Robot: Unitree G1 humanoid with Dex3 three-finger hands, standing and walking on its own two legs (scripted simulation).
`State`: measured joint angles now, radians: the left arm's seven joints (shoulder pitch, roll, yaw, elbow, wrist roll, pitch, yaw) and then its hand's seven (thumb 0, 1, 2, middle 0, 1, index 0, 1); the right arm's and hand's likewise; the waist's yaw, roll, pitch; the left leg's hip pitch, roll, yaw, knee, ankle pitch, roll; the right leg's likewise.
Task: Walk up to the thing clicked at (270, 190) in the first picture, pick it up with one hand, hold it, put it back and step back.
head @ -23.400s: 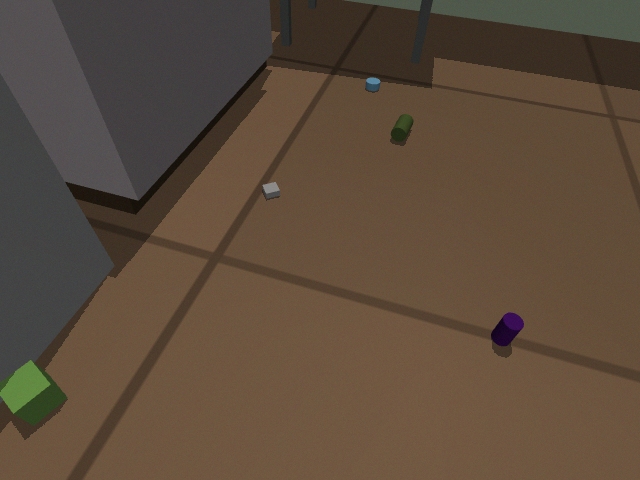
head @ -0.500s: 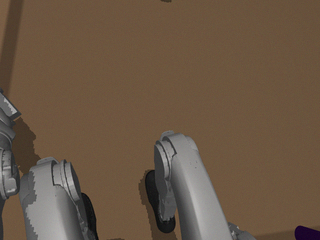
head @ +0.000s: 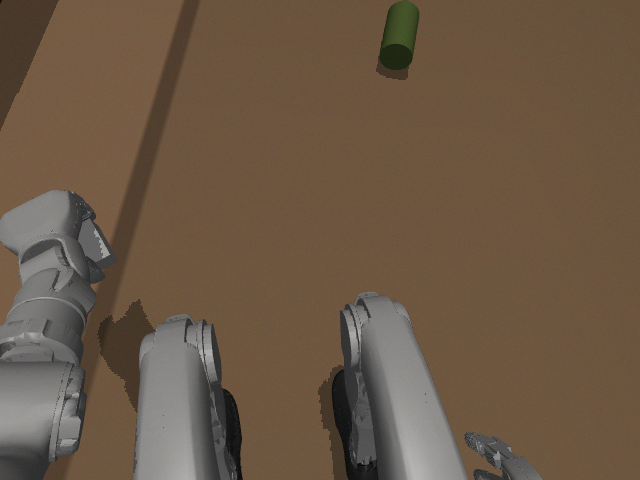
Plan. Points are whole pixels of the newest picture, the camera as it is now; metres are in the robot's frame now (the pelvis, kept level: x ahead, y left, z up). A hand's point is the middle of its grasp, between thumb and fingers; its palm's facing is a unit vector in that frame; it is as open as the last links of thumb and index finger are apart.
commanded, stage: lift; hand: left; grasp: from above
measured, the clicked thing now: (81, 252) +0.43 +0.29 -0.15
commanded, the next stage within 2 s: hold in 1.16 s
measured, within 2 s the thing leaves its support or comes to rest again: neither
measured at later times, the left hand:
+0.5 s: hand out of the picture +0.36 +0.27 +0.10, palm faces -0.36 -0.25 -0.90, open 9.0 cm
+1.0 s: hand out of the picture +0.38 +0.25 +0.23, palm faces -0.37 -0.25 -0.89, open 9.0 cm
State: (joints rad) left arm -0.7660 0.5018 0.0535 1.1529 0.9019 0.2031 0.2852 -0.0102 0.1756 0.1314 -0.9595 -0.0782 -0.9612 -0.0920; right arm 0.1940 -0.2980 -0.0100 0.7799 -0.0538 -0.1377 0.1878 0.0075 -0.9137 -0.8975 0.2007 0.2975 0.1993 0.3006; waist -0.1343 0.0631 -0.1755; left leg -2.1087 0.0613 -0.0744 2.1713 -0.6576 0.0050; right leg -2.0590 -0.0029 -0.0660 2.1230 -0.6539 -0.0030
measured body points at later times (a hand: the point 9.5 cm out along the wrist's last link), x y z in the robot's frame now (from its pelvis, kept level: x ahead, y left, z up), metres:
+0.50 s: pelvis +0.02 +0.00 +0.19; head +0.13 +0.02 +0.63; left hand +0.38 +0.28 +0.15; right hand +0.15 -0.25 +0.07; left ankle +0.09 +0.13 -0.37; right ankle +0.10 -0.12 -0.37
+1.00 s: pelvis +0.07 +0.00 +0.31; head +0.14 +0.00 +0.76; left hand +0.40 +0.26 +0.28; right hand +0.17 -0.26 +0.19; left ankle +0.09 +0.13 -0.37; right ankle +0.10 -0.12 -0.37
